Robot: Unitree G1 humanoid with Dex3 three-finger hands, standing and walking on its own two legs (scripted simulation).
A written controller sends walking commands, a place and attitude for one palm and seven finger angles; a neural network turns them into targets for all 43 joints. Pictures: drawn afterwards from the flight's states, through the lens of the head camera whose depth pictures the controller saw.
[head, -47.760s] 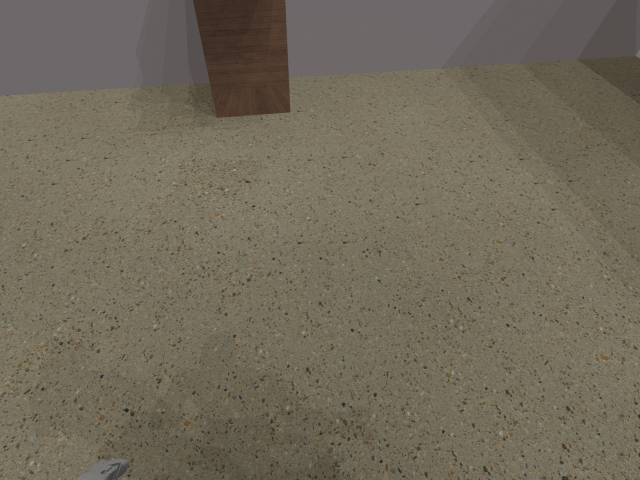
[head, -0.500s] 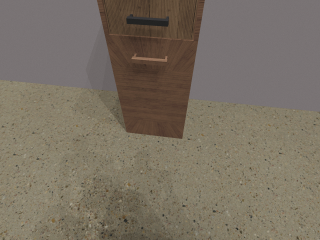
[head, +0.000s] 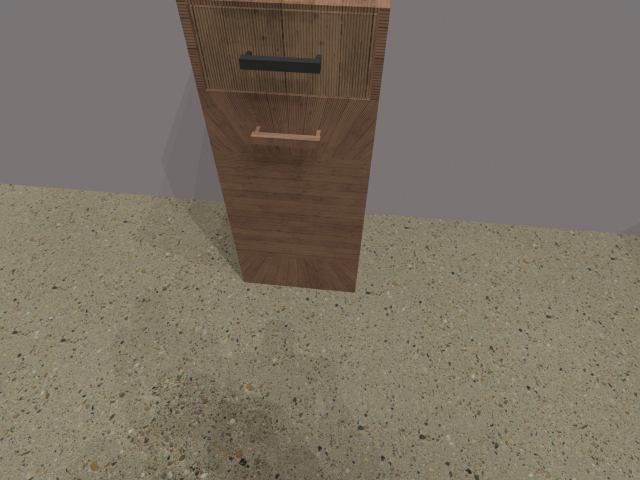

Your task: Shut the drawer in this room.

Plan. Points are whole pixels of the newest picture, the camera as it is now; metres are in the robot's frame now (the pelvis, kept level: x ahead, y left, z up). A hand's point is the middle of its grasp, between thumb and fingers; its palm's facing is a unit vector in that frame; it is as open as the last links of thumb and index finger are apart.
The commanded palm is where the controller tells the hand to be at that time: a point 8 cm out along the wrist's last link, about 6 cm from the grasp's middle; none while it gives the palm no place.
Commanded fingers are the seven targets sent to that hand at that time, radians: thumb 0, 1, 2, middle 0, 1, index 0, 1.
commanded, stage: let the arm hang, fingers relaxed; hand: left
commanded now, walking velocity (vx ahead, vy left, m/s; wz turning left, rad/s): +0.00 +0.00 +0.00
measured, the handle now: (281, 60) +0.89 +0.13 +0.12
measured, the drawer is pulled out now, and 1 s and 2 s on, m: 0.00 0.00 0.00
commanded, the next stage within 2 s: look to check the result in 0.04 s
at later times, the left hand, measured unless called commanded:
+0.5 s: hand out of the picture +0.01 +0.18 -0.17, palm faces +0.02 -0.98 -0.21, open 7.3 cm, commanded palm none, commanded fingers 0.00 0.90 0.90 -0.20 -0.30 -0.20 -0.30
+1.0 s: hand out of the picture +0.04 +0.18 -0.17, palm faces +0.02 -0.98 -0.22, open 7.3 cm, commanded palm none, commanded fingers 0.00 0.90 0.90 -0.20 -0.30 -0.20 -0.30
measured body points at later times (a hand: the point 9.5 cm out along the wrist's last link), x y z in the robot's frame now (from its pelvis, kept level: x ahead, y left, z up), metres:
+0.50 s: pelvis +0.01 +0.00 +0.00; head +0.03 +0.00 +0.45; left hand +0.01 +0.23 -0.16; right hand +0.02 -0.22 -0.16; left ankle +0.05 +0.12 -0.74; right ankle +0.02 -0.11 -0.74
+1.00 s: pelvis +0.02 +0.00 +0.00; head +0.04 -0.01 +0.45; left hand +0.04 +0.23 -0.15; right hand +0.03 -0.23 -0.16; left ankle +0.05 +0.12 -0.74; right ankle +0.02 -0.11 -0.74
